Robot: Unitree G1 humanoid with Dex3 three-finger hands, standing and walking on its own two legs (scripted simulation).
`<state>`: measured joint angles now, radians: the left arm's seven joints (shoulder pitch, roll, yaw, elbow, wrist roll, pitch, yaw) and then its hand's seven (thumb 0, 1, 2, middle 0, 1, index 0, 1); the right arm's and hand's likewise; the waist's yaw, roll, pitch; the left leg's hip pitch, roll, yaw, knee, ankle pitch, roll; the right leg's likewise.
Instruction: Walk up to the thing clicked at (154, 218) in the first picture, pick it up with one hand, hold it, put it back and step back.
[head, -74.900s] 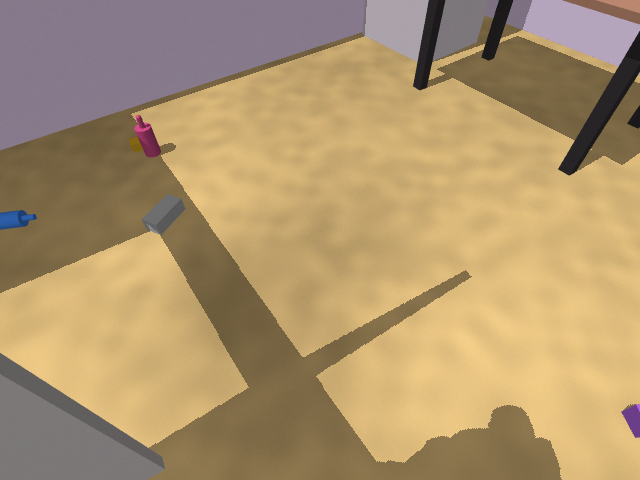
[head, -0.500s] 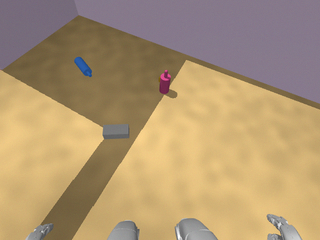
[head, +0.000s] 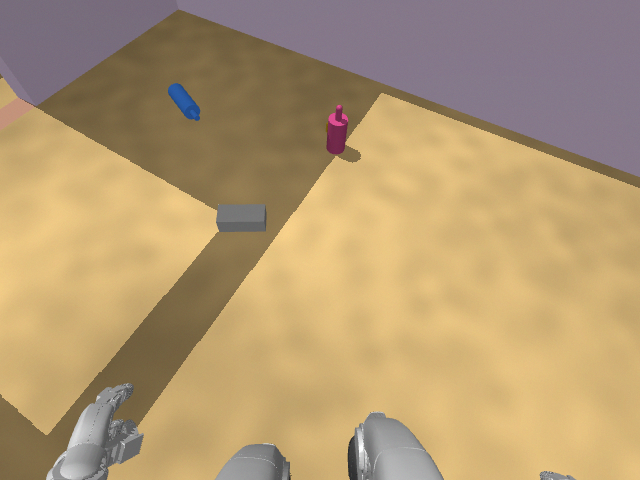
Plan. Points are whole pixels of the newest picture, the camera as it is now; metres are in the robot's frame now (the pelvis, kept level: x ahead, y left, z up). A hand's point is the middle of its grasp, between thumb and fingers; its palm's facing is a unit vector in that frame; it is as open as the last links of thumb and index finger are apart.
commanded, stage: step back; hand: left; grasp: from above
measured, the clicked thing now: (242, 218) +0.92 +0.30 -0.72
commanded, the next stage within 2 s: stand in 1.48 s
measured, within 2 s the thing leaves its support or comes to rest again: neither
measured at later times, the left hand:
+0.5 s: hand out of the picture -0.11 +0.21 -0.12, palm faces -0.01 -0.89 -0.45, open 7.3 cm
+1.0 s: hand out of the picture -0.14 +0.20 -0.13, palm faces +0.06 -0.91 -0.40, open 7.3 cm
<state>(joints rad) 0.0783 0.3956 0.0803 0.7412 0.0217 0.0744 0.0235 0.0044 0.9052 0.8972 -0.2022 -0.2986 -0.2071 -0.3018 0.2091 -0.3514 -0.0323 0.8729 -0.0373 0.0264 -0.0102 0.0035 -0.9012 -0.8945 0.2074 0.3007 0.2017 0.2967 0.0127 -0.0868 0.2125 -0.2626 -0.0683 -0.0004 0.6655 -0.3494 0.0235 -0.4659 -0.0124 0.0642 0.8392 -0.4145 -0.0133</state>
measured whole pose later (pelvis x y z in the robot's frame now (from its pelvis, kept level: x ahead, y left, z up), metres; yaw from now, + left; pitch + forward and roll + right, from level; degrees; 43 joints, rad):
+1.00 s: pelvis -0.18 -0.07 +0.01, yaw +4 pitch -3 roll -1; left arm 0.24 0.37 0.07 0.97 0.03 -0.04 -0.01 0.01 0.91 0.90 -0.20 -0.30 -0.21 -0.30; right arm 0.26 -0.40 -0.06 0.95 -0.04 0.02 0.02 0.00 -0.90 -0.89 0.21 0.30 0.20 0.30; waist 0.00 0.05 0.07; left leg -0.23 0.04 -0.08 0.74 -0.46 0.02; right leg -0.29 0.03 -0.06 0.63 -0.28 -0.04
